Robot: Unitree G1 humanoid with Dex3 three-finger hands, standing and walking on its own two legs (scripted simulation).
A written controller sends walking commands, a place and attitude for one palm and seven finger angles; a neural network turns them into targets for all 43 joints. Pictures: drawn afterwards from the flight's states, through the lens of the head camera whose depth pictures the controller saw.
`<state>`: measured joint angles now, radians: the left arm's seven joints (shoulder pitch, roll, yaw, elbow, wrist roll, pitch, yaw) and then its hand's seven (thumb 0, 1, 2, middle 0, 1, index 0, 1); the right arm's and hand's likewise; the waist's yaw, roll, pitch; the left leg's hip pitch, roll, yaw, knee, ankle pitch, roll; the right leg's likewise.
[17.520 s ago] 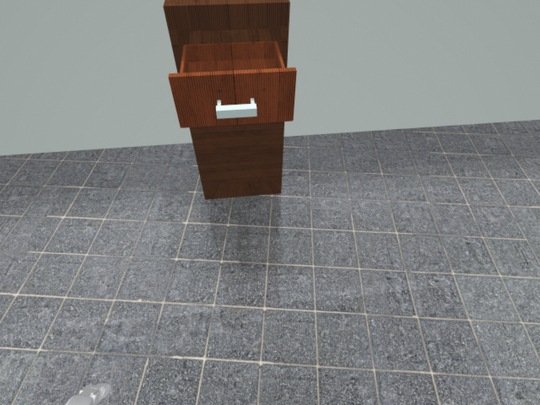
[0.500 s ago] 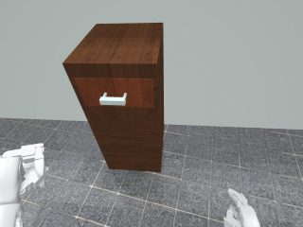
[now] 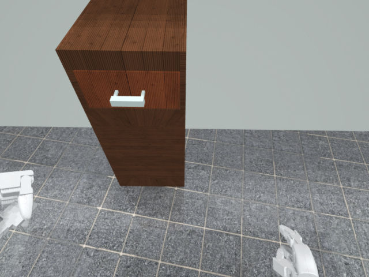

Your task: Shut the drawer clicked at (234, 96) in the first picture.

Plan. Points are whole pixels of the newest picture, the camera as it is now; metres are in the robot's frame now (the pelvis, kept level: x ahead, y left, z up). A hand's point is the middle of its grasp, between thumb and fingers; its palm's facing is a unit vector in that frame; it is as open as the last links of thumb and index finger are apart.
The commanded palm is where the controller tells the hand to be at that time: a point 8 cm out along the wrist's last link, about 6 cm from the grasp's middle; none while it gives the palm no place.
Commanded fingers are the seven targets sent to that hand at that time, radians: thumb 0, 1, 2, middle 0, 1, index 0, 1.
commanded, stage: step back with the hand held close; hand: left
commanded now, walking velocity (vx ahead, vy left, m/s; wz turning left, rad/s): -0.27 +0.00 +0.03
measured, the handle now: (128, 97) +0.66 +0.24 -0.04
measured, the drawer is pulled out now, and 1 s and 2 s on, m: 0.00 0.00 0.00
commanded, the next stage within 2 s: stop stepping back and stand still in 0.74 s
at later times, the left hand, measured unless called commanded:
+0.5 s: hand out of the picture +0.11 +0.27 +0.17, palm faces +0.42 -0.77 -0.48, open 3.3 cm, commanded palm +0.04 +0.30 +0.18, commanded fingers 0.00 0.90 0.90 -1.40 -1.60 -1.40 -1.60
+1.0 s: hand out of the picture +0.00 +0.26 +0.16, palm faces +0.42 -0.82 -0.38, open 3.2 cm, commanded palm -0.05 +0.28 +0.18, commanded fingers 0.00 0.90 0.90 -1.40 -1.60 -1.40 -1.60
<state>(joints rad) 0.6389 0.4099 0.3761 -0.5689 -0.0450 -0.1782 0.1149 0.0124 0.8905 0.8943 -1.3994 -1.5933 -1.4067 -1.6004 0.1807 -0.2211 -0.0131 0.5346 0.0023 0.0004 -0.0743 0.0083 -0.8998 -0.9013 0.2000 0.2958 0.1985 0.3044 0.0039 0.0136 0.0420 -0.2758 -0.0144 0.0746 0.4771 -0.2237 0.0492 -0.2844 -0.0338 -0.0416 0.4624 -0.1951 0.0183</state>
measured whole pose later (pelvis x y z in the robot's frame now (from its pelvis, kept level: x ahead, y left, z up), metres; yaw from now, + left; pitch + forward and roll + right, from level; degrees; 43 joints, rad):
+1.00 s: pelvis -0.18 +0.00 -0.01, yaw +0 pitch +0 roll -2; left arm 0.59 0.38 0.39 -0.50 -0.06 -0.24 0.13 0.01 0.89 0.89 -1.40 -1.59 -1.41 -1.60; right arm 0.21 -0.25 0.01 0.61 0.01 -0.06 -0.09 0.01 -0.90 -0.90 0.20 0.30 0.20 0.30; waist 0.01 -0.01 -0.06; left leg -0.40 -0.03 0.01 0.52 -0.12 0.07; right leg -0.14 0.06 0.02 0.50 -0.36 -0.01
